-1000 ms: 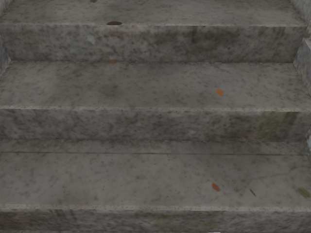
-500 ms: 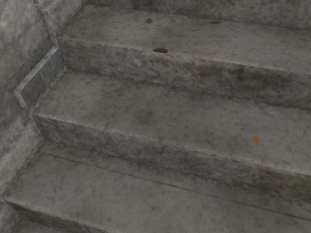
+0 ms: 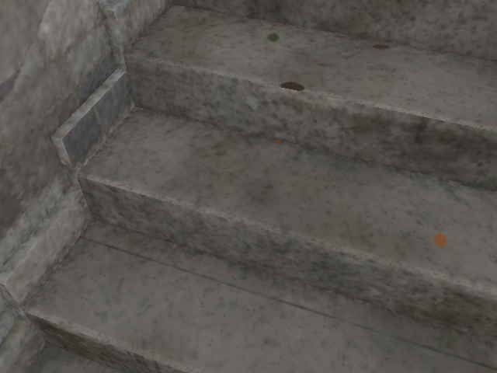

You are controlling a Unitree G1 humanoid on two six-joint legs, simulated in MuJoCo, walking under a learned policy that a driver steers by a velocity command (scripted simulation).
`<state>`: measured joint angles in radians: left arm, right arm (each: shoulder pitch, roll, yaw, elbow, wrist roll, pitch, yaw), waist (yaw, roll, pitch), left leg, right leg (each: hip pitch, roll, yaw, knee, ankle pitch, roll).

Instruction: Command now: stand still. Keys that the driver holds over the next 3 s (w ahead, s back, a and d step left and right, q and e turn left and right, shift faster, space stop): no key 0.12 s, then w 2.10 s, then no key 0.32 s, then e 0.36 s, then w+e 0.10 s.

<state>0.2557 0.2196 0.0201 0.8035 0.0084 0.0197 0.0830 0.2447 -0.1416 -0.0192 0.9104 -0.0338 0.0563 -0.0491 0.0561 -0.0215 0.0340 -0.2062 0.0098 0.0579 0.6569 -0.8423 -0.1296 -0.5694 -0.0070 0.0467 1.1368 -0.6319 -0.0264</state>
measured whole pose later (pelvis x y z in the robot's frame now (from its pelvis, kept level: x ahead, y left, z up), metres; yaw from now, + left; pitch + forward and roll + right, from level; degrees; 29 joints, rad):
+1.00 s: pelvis -0.16 -0.02 -0.11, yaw -4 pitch +0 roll +0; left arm 0.17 0.26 0.04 0.65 0.15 0.02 -0.02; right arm 0.42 -0.28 -0.07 0.69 -0.06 0.08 0.05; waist -0.14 0.02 -0.03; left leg -0.38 -0.06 0.05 0.76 -0.29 0.15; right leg -0.19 -0.01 -0.17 0.81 -0.40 -0.14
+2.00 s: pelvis +0.37 -0.06 +0.13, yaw -2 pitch +5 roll +2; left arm 0.48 0.15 0.05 0.97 -0.02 -0.14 -0.05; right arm -0.06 -0.10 0.03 0.64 -0.03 -0.01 0.03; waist 0.02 -0.03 -0.02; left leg -0.89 0.00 0.14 1.25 -0.47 0.09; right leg -0.22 -0.02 0.18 1.13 -0.04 -0.06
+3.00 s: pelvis +0.80 -0.02 +0.41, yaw -12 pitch +7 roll +0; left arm 0.17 0.24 0.07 0.76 0.02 -0.02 -0.05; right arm 0.17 -0.21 -0.05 0.75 -0.06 -0.06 -0.01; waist -0.03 0.00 -0.13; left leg -0.39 0.04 0.10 0.48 -0.21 0.05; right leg -0.82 0.07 0.09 1.80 -0.40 -0.07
